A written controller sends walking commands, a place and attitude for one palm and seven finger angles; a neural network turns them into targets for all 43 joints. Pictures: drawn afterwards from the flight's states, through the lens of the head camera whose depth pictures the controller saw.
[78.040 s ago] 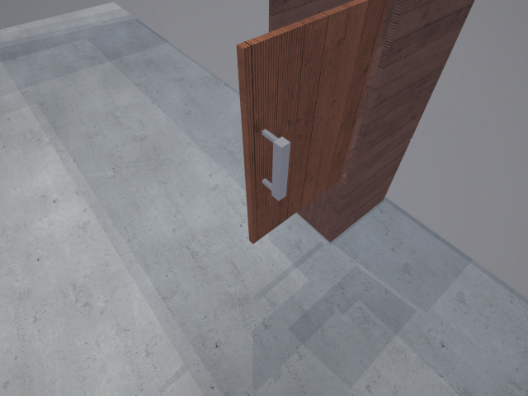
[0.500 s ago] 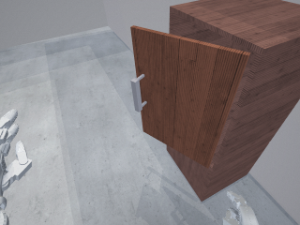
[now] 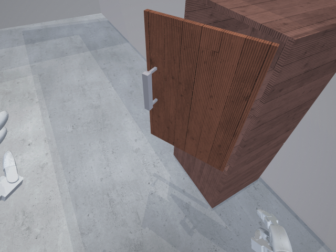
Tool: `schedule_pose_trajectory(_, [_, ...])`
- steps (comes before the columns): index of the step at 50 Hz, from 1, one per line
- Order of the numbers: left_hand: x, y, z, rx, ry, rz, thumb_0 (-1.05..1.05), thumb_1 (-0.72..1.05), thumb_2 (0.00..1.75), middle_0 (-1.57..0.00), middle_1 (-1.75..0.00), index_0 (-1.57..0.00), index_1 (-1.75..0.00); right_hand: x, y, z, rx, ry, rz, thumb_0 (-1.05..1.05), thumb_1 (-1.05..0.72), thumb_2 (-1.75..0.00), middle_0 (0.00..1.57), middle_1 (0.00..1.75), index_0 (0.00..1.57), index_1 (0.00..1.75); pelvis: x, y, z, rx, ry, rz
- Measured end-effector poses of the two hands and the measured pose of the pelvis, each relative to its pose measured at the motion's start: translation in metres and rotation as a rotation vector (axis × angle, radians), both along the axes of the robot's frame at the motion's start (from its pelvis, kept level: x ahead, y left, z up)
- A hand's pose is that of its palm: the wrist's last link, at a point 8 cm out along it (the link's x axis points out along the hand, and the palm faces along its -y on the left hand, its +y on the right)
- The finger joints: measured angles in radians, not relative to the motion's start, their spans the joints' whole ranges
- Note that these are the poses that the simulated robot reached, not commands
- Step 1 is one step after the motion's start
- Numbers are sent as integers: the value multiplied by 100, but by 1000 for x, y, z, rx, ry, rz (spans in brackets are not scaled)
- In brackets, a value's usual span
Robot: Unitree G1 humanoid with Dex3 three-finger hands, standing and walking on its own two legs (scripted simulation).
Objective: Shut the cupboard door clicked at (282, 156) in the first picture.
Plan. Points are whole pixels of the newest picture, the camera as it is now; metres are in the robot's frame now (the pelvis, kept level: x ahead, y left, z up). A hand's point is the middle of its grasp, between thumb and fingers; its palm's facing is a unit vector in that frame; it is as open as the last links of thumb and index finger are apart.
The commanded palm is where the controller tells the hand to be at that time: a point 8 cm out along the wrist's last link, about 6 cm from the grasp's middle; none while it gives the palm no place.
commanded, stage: step back with the hand held close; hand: left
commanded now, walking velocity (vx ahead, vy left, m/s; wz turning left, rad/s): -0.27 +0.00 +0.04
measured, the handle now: (151, 89) +0.69 +0.11 -0.01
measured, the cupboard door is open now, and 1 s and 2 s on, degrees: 27 27 27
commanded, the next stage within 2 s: stop stepping back and stand still in 0.98 s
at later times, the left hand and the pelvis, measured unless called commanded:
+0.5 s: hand out of the picture +0.12 +0.28 +0.17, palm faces +0.49 -0.75 -0.44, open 7.4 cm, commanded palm +0.04 +0.31 +0.19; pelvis -0.07 +0.00 -0.01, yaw +4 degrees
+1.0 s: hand out of the picture +0.05 +0.25 +0.19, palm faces +0.38 -0.85 -0.36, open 7.4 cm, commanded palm -0.03 +0.30 +0.19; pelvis -0.17 +0.00 -0.01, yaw -1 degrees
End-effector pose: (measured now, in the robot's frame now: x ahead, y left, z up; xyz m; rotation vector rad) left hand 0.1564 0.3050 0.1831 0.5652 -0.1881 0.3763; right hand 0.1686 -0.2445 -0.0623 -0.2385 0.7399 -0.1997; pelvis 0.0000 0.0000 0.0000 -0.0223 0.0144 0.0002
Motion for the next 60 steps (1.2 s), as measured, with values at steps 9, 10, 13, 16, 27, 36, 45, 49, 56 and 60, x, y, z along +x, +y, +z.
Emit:
schedule_pose_trajectory(9, [-39, 12, 1, 22, -94, 54, 2, 89, 90, -21, -30, -21, -30, -33, 15, -11, -18, 24, 67, 1, -90, -90, 20, 30, 20, 30, -30, 5, -8, -11, -13, 45])
schedule_pose_trajectory(10, [-43, 13, 2, 26, -104, 58, 2, 89, 90, -21, -30, -21, -30, -36, 16, -13, -16, 28, 73, 1, -90, -90, 20, 30, 21, 30, -33, 5, -8, -12, -15, 50])
schedule_pose_trajectory(13, [-54, 13, 4, 38, -120, 62, 2, 89, 90, -21, -30, -21, -30, -45, 19, -17, -4, 36, 85, 1, -90, -90, 21, 30, 21, 30, -42, 4, -10, -15, -18, 51])
schedule_pose_trajectory(16, [-64, 11, 3, 49, -122, 56, 2, 89, 90, -21, -30, -21, -30, -53, 19, -19, 2, 39, 91, 1, -90, -90, 21, 30, 21, 30, -50, 2, -11, -16, -20, 54])
schedule_pose_trajectory(27, [-91, 10, -2, 42, -158, 22, 2, 89, 90, -21, -30, -21, -30, -80, 12, -15, -44, 38, 82, 1, -90, -90, 21, 30, 21, 30, -79, 5, -16, -18, -12, 74])
schedule_pose_trajectory(36, [-132, 26, 10, 81, -205, 74, 2, 89, 90, -21, -30, -21, -30, -95, 25, -15, -32, 6, 111, 1, -90, -90, 20, 30, 20, 30, -102, 5, -17, -60, 20, 96])
schedule_pose_trajectory(45, [-144, -2, -1, -42, -198, -26, 2, 89, 90, -21, -30, -21, -30, -131, 34, -13, 14, -4, 107, 1, -90, -90, 21, 30, 21, 30, -149, -2, -9, -44, 45, -11])
schedule_pose_trajectory(49, [-143, -9, 10, -41, -255, -134, 2, 89, 90, -21, -30, -21, -30, -161, 25, 1, 0, -49, 27, 1, -90, -90, 21, 30, 21, 30, -167, 0, -8, -48, -2, -19])
schedule_pose_trajectory(56, [-197, -6, 11, 26, -155, -167, 2, 89, 90, -21, -30, -21, -30, -224, 3, 16, -29, -117, -21, 1, -90, -90, 21, 30, 21, 30, -226, 0, -11, -60, -17, -4])
schedule_pose_trajectory(60, [-255, 6, 5, 25, -87, -96, 2, 89, 90, -21, -30, -21, -30, -274, -4, 14, -59, 5, -38, 1, -90, -90, 20, 30, 20, 30, -243, 6, -2, 2, -3, -35])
